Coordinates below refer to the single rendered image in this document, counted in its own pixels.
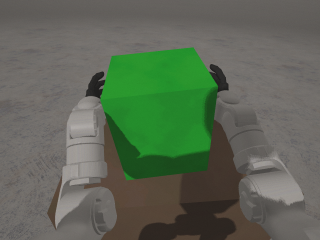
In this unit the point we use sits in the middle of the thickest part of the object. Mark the carton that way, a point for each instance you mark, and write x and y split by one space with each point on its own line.
160 109

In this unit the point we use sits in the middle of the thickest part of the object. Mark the robot right hand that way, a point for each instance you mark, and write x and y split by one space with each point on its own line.
219 78

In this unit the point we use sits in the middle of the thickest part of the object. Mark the robot left forearm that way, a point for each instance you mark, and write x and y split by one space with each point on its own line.
85 162

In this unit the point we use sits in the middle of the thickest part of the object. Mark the robot right upper arm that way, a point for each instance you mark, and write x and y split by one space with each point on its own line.
274 201

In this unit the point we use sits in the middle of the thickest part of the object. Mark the pedestal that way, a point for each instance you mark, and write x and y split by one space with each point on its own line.
201 205

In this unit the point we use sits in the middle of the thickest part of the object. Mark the robot left upper arm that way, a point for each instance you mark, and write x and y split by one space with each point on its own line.
84 214

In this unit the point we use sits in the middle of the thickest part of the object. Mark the robot right forearm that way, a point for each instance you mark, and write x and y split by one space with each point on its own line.
252 152

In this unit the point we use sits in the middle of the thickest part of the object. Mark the robot left hand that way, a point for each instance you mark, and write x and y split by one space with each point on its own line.
95 84

